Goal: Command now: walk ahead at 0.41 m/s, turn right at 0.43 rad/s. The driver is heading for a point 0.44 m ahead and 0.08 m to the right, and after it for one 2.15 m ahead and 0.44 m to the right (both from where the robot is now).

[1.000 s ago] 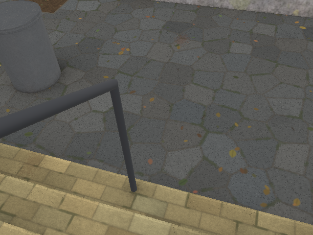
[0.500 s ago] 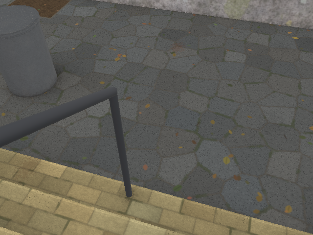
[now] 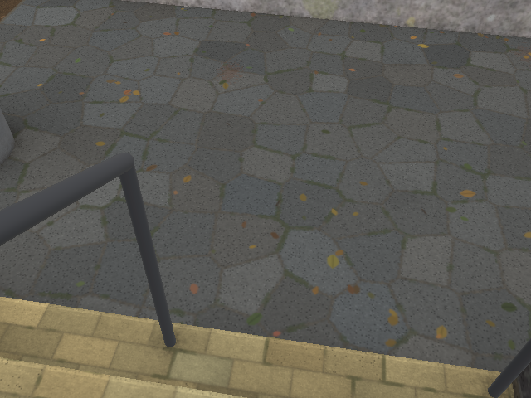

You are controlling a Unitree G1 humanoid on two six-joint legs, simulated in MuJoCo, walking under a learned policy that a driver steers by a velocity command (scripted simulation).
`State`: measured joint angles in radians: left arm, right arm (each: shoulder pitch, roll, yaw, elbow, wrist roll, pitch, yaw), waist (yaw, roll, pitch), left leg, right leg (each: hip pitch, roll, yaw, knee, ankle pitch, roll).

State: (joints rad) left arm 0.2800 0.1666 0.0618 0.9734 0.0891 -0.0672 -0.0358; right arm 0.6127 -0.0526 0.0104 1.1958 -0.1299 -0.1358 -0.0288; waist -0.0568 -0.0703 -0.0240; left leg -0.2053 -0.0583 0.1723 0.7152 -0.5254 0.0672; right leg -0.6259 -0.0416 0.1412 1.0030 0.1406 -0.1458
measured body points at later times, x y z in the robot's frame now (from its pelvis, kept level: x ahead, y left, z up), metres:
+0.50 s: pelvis +0.24 -0.05 -0.18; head +0.25 -0.05 +0.27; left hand +0.18 +0.18 -0.33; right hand +0.30 -0.30 -0.31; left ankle +0.40 +0.08 -0.83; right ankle +0.14 -0.12 -0.88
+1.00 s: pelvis +0.51 -0.04 -0.36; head +0.53 -0.05 +0.09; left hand +0.70 +0.13 -0.49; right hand +0.33 -0.17 -0.50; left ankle +0.48 +0.05 -1.06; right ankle +0.61 -0.23 -1.00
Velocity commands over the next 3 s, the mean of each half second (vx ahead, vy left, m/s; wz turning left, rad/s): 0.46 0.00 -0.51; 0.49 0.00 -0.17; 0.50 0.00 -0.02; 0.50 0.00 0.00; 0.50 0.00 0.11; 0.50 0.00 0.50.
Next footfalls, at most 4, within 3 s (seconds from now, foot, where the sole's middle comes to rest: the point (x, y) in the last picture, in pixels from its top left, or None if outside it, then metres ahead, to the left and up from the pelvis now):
0.26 right None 0.18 -0.13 -0.92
0.68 left None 0.52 0.04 -1.10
1.30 right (335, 386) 0.76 -0.28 -1.28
1.80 left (286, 304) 1.21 -0.16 -1.46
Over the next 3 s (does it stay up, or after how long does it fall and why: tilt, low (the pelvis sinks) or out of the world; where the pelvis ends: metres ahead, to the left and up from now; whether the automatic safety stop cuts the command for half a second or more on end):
stays up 1.66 -0.37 -0.68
